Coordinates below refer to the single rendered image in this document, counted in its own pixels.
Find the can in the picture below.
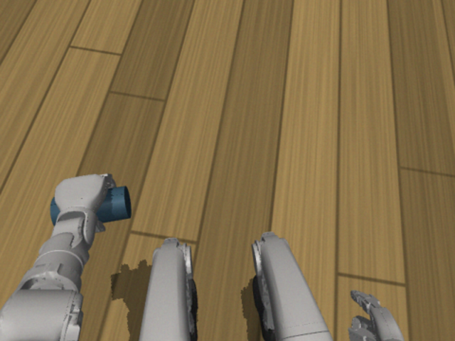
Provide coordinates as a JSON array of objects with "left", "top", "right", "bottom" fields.
[{"left": 50, "top": 186, "right": 132, "bottom": 226}]

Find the right robot foot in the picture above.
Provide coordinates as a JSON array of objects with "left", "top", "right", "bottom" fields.
[{"left": 252, "top": 275, "right": 276, "bottom": 341}]

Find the left robot hand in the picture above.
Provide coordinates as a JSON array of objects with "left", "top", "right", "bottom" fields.
[{"left": 55, "top": 173, "right": 117, "bottom": 233}]

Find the right robot hand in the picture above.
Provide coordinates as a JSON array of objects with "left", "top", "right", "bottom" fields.
[{"left": 348, "top": 290, "right": 405, "bottom": 341}]

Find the left robot arm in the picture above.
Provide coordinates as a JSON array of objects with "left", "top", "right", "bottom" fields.
[{"left": 0, "top": 207, "right": 97, "bottom": 341}]

